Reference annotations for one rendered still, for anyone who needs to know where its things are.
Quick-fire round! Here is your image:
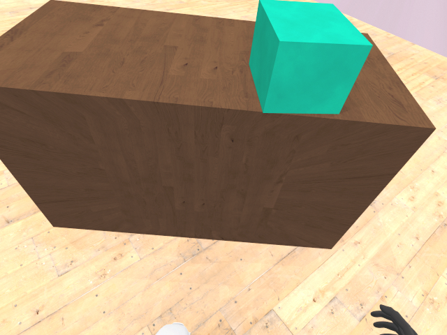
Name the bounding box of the carton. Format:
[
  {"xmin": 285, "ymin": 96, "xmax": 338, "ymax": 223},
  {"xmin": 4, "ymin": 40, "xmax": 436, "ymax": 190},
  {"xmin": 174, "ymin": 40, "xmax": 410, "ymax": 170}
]
[{"xmin": 249, "ymin": 0, "xmax": 373, "ymax": 114}]

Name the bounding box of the pedestal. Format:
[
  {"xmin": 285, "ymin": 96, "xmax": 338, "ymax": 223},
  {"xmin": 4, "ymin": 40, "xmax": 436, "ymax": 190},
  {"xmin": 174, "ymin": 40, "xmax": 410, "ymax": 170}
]
[{"xmin": 0, "ymin": 0, "xmax": 436, "ymax": 249}]

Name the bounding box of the robot right hand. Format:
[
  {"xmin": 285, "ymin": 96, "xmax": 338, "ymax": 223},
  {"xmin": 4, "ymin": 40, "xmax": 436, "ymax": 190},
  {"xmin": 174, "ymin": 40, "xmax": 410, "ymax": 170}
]
[{"xmin": 370, "ymin": 304, "xmax": 418, "ymax": 335}]

